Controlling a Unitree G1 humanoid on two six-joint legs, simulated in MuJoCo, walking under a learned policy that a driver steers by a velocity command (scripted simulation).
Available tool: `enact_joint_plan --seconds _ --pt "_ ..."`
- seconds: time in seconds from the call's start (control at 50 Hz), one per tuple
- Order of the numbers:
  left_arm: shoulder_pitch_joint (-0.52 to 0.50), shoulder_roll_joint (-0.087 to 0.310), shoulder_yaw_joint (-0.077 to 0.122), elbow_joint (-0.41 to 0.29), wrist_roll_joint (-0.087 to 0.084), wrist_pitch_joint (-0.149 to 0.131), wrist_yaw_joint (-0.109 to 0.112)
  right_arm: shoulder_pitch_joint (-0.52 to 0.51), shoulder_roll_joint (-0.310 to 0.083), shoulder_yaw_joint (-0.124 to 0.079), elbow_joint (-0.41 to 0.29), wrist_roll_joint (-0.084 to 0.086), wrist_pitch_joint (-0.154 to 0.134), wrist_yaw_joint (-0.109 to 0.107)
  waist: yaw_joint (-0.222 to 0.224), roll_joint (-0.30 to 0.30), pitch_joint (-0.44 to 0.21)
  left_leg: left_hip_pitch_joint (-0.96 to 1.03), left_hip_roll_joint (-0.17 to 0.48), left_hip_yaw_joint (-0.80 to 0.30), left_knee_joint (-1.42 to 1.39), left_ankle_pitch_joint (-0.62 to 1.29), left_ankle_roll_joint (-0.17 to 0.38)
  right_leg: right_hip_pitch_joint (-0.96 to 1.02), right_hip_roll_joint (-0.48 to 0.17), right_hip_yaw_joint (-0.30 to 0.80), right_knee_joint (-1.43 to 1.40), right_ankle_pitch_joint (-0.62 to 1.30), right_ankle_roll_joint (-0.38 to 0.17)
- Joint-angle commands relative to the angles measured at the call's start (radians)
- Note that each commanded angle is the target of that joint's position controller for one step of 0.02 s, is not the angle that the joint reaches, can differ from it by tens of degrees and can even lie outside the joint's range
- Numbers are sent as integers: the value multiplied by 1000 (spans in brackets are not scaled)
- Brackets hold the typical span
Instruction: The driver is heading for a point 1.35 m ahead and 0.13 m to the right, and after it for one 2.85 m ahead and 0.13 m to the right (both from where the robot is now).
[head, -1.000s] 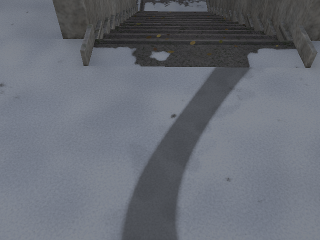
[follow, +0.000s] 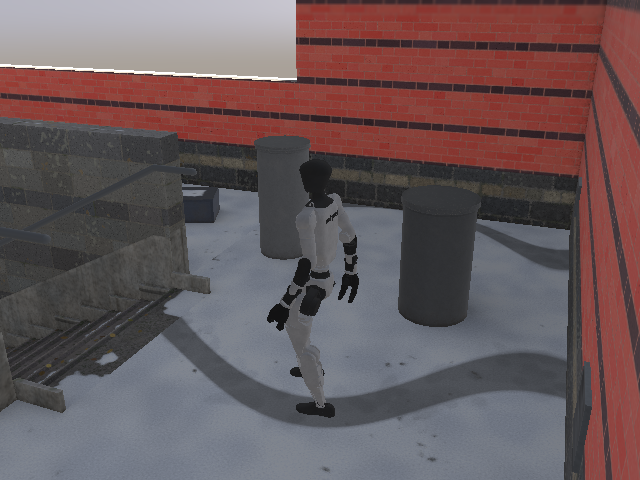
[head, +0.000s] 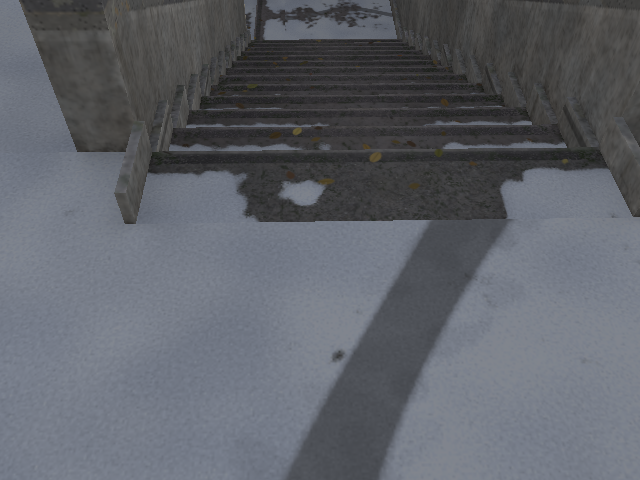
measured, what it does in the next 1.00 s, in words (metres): walks ahead: right foot, then left foot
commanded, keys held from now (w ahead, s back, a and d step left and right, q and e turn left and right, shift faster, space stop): w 1.00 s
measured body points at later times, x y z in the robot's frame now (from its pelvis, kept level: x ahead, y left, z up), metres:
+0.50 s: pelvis +0.28 -0.05 +0.00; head +0.30 -0.06 +0.45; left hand +0.26 +0.19 -0.15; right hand +0.36 -0.29 -0.15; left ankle +0.32 +0.10 -0.67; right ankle +0.28 -0.10 -0.75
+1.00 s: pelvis +0.55 +0.01 +0.00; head +0.58 +0.02 +0.45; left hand +0.58 +0.25 -0.16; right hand +0.59 -0.24 -0.14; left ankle +0.58 +0.06 -0.75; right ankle +0.52 -0.13 -0.66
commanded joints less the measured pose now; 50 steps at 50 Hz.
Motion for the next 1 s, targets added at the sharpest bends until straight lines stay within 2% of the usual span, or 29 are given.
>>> enact_joint_plan --seconds 0.02,0.12,0.16,0.2,0.22,0.24,0.26,0.28,0.3,0.32,0.34,0.36,0.38,0.4,0.46,0.58,0.7,0.76,0.78,0.8,0.82,0.84,0.86,0.88,0.9,0.92,0.94,0.96,1.0 --pt "-73 22 -2 -62 -10 0 -6 52 -92 -4 -37 2 -15 -3 5 69 82 -58 263 -172 -137 316 64 -24 18 -46 -150 106 17" --pt "-215 24 -8 -104 -17 -6 -7 144 -98 1 -10 -5 -14 -14 -38 92 84 103 287 -153 -88 459 62 -20 63 -82 -321 118 -1" --pt "-241 33 -5 -120 -16 -14 -6 150 -108 -2 -2 -13 -12 -20 -35 95 88 170 311 -153 -50 536 74 -16 75 -83 -362 63 -23" --pt "-191 46 3 -113 -15 -22 1 117 -123 -6 -4 -16 -11 -25 5 103 63 190 320 -131 38 744 65 91 113 -99 -408 -20 -56" --pt "-112 60 12 -89 -14 -28 8 103 -136 -9 -4 -16 -10 -27 40 111 21 188 317 -122 129 872 54 196 146 -109 -426 -55 -75" --pt "35 77 24 -40 -12 -35 16 85 -146 -12 -4 -13 -6 -25 102 98 -50 164 296 -100 288 911 40 361 175 -120 -487 -30 -97" --pt "207 119 44 12 5 -44 27 67 -139 -9 -17 -4 -7 -23 170 82 -141 9 265 -82 495 740 24 613 106 -48 -504 -15 -132" --pt "362 223 71 29 31 -48 36 93 -70 8 -56 21 -8 -15 192 -65 -286 -267 171 -25 855 281 -7 894 -182 308 -524 -117 -214" --pt "338 232 78 33 6 -30 22 161 -73 -6 -47 37 -6 -7 144 -175 -362 -509 21 -87 1122 -315 -22 992 -327 709 -668 -131 -327" --pt "221 185 66 19 -19 -25 15 64 -125 -20 -66 13 0 -10 103 -43 -203 -595 103 -157 1137 -225 -9 856 -272 575 -699 -197 -285" --pt "137 122 49 5 -25 -32 10 -24 -111 -19 -93 4 -5 -5 84 -4 -89 -594 137 -156 1086 -142 -11 706 -233 445 -738 -155 -252" --pt "103 74 35 9 -19 -39 10 -50 -88 -19 -96 1 -2 -3 47 26 -21 -551 170 -153 1017 -98 -15 589 -184 348 -773 -73 -210" --pt "115 40 23 27 -20 -47 15 -50 -75 -21 -99 -17 11 1 19 15 3 -504 190 -154 963 -82 -24 517 -143 275 -788 -5 -179" --pt "132 27 17 42 -19 -53 21 -25 -49 -17 -91 -26 25 8 0 2 4 -465 195 -147 933 -72 -35 481 -115 222 -799 36 -161" --pt "209 72 20 72 -21 -70 26 -75 -48 -20 -116 -29 49 21 -16 -14 18 -503 200 -114 870 -24 -58 469 -88 147 -818 168 -160" --pt "318 80 8 89 -22 -68 25 -357 -62 -12 -215 -12 56 28 43 -34 66 -593 202 -57 565 175 -89 530 -48 68 -846 273 -131" --pt "415 95 7 123 -11 -64 39 -512 -73 -6 -268 -7 45 27 87 -48 80 -599 162 -30 374 164 -54 722 -97 60 -797 373 -143" --pt "383 115 13 125 -4 -60 48 -470 -89 -16 -267 -8 31 21 44 -51 59 -489 120 -14 306 52 -9 770 -116 37 -691 599 -129" --pt "368 126 16 125 -4 -58 49 -388 -102 -25 -241 -9 26 14 10 -57 16 -379 86 -1 284 22 8 765 -109 25 -597 725 -117" --pt "348 130 17 123 -8 -54 47 -233 -117 -37 -187 -13 17 6 -57 -33 -60 -198 55 15 218 59 31 730 -77 -4 -425 757 -99" --pt "338 115 11 106 -17 -55 45 -56 -168 -57 -137 -33 7 -4 -119 -1 -163 66 154 -91 215 49 71 555 -40 -26 -197 553 -81" --pt "426 20 -10 74 -59 -54 32 75 -283 -87 -126 -57 6 -9 -109 201 -323 389 473 -546 170 -49 199 204 108 -95 212 13 -30" --pt "414 84 12 85 -41 -52 30 24 -264 -86 -126 -20 24 3 -87 173 -339 364 526 -793 29 -87 236 58 176 21 371 -395 -38" --pt "313 102 21 55 -26 -48 29 -101 -220 -72 -142 -1 28 7 -38 104 -162 211 482 -627 8 -153 197 -12 103 57 382 -307 -47" --pt "247 89 18 37 -20 -53 23 -177 -153 -54 -156 2 22 12 -17 56 -68 65 440 -514 -38 -111 164 3 66 57 322 -226 -46" --pt "230 69 19 38 -15 -48 21 -203 -114 -42 -151 0 15 11 15 49 -14 -34 389 -421 -70 -46 122 47 36 53 256 -186 -43" --pt "246 54 19 40 1 -34 17 -198 -82 -31 -135 3 9 6 45 66 7 -105 348 -349 -90 15 91 100 19 50 206 -168 -31" --pt "267 32 16 49 7 -20 10 -176 -74 -26 -122 1 2 2 58 73 4 -131 327 -305 -98 67 82 133 17 41 185 -155 -21" --pt "243 30 18 35 9 -4 2 -118 -101 -29 -99 2 -11 -1 69 71 7 -132 310 -255 -109 175 88 113 14 21 153 -121 -5"
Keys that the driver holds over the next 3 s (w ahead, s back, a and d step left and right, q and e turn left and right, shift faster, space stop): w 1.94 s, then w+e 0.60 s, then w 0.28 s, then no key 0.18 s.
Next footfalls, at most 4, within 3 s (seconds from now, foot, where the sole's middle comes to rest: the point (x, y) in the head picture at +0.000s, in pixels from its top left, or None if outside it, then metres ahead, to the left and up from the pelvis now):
0.26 right None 0.32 -0.11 -0.78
0.82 left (291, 423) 0.62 0.07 -0.78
1.38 right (358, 305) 0.92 -0.10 -0.78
1.94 left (286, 220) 1.22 0.08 -0.78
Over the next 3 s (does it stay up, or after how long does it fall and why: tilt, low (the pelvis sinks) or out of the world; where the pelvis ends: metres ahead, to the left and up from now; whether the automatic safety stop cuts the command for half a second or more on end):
stays up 1.54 -0.07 -0.08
